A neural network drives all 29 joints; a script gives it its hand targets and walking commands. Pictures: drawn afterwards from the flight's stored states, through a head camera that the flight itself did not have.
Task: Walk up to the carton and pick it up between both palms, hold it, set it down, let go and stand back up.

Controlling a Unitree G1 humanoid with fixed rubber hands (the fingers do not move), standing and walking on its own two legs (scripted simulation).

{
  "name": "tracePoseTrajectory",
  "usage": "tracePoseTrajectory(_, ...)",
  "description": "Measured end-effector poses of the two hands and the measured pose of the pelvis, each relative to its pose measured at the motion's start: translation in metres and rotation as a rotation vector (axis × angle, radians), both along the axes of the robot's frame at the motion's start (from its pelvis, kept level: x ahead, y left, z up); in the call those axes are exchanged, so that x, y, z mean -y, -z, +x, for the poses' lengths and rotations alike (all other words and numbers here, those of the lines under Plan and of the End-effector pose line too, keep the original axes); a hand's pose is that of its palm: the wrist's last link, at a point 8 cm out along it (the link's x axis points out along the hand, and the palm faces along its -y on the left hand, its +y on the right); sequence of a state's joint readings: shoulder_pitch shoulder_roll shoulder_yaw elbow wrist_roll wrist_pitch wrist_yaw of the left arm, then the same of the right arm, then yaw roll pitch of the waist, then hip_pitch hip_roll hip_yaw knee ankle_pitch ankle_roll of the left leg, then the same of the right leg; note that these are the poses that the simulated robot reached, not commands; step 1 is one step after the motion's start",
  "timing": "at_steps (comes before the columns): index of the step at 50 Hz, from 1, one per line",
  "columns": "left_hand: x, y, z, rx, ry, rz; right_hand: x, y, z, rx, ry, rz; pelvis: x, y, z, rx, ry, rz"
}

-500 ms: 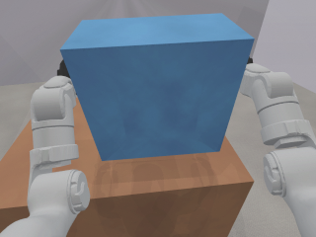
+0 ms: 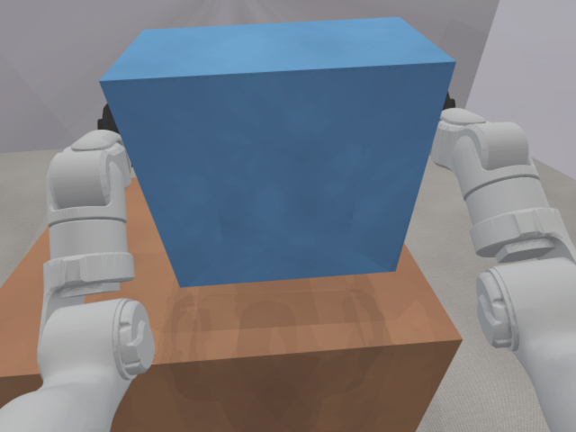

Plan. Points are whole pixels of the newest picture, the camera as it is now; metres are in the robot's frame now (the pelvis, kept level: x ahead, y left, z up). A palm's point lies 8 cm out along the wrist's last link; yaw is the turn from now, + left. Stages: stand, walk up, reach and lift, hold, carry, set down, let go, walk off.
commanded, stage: hold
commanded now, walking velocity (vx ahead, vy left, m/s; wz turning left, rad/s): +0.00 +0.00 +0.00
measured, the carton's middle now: (281, 162) +0.37 +0.01 +0.28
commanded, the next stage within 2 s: set down in 1.06 s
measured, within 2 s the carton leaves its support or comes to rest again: neither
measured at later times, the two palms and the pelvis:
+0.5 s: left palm (127, 147) +0.36 +0.20 +0.30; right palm (444, 139) +0.36 -0.20 +0.31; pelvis -0.01 +0.00 +0.00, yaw -1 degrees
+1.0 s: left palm (122, 148) +0.36 +0.21 +0.30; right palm (441, 133) +0.36 -0.19 +0.32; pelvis +0.00 +0.01 +0.00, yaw +0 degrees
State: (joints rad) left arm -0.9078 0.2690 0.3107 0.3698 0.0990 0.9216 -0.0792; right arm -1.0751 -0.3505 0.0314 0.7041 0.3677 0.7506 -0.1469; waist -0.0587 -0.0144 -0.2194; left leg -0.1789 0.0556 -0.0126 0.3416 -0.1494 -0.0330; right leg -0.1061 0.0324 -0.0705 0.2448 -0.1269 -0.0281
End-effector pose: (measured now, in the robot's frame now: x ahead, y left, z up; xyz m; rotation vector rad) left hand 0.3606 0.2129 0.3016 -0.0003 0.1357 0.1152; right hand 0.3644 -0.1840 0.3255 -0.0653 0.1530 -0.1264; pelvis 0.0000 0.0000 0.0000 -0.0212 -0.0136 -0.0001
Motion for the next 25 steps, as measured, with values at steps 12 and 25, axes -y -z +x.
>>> tracePoseTrajectory(12, 0.006, 0.005, -0.002, -0.010, 0.011, 0.015, 0.006, 0.009, -0.005, -0.012, 0.012, 0.028, -0.008, 0.000, -0.002, 0.008, 0.008, -0.002)
tracePoseTrajectory(25, 0.013, 0.001, -0.001, -0.013, -0.003, 0.016, 0.013, 0.015, -0.002, -0.013, 0.003, 0.030, -0.005, 0.000, -0.005, -0.007, 0.018, 0.002)
